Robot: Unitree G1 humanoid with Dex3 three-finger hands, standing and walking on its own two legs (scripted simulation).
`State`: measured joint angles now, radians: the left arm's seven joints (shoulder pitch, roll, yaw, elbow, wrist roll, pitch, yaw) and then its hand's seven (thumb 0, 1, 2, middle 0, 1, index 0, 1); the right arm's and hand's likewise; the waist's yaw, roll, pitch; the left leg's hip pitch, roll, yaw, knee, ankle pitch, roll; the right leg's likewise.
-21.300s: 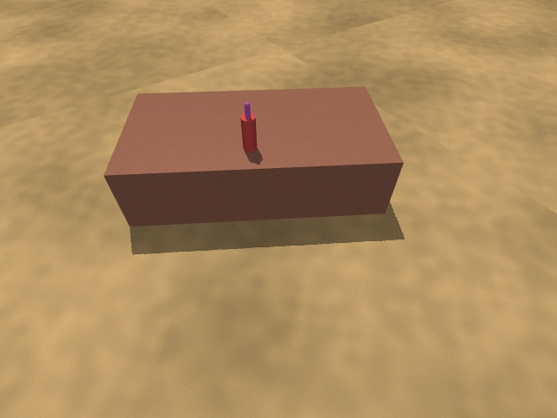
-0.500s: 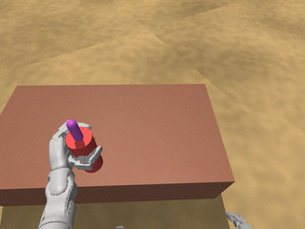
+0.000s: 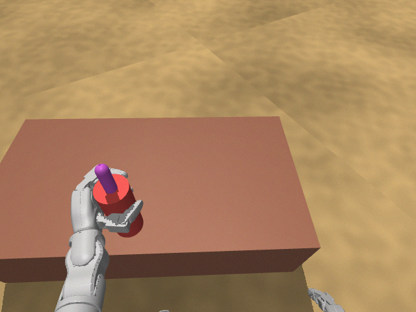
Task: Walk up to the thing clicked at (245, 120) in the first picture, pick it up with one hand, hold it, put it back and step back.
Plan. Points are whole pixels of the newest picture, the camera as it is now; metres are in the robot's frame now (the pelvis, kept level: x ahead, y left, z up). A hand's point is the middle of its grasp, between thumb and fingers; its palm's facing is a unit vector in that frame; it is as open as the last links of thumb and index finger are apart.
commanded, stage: hold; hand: left
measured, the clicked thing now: (117, 200) +0.33 +0.18 +0.03
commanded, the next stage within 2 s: crouch in 1.62 s
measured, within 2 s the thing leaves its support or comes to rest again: neither
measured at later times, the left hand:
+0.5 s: hand (120, 199) +0.33 +0.17 +0.04, palm faces +0.22 -0.97 -0.01, open 9.0 cm
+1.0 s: hand (120, 199) +0.33 +0.17 +0.04, palm faces +0.23 -0.97 +0.00, open 9.0 cm
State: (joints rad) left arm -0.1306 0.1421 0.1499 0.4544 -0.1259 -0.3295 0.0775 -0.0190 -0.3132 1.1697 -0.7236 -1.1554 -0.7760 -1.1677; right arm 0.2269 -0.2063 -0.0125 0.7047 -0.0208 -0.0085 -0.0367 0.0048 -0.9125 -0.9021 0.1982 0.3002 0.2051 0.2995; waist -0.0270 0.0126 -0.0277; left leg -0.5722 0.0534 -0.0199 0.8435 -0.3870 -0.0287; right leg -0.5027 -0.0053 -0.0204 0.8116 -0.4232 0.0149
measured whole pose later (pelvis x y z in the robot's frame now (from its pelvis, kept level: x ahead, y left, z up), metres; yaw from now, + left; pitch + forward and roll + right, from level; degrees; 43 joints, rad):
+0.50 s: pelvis +0.00 +0.00 +0.00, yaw +0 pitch +6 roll -1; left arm -0.14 0.14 0.16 0.48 -0.12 -0.34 0.08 -0.02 -0.31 1.17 -0.72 -1.16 -0.77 -1.17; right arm 0.23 -0.20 -0.01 0.71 -0.02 -0.01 -0.03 0.00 -0.91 -0.90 0.20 0.30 0.21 0.30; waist -0.03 0.01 -0.03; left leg -0.57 0.05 -0.02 0.84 -0.38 -0.03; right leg -0.50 0.00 -0.02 0.81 -0.42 0.01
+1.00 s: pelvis +0.00 +0.00 +0.00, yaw +0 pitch +6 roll -1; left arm -0.14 0.13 0.16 0.48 -0.13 -0.35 0.08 -0.02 -0.31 1.17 -0.72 -1.15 -0.78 -1.17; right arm 0.22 -0.20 -0.01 0.71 -0.02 -0.02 -0.03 0.01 -0.92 -0.91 0.20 0.30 0.20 0.30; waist -0.03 0.01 -0.04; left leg -0.57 0.05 -0.02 0.83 -0.38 -0.03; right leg -0.50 0.00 -0.02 0.81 -0.42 0.01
